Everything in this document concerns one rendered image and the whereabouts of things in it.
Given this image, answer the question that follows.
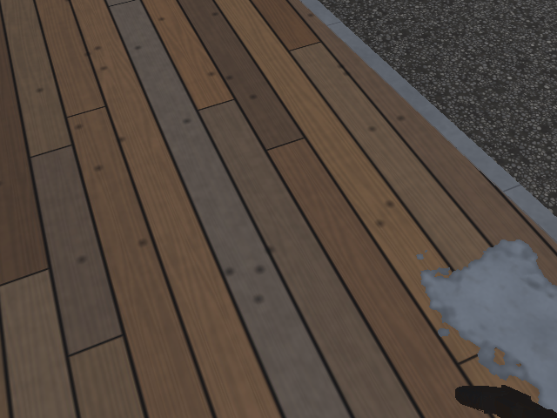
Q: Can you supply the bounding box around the robot right hand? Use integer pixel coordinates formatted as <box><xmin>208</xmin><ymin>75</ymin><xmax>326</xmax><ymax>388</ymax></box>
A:
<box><xmin>455</xmin><ymin>385</ymin><xmax>557</xmax><ymax>418</ymax></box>

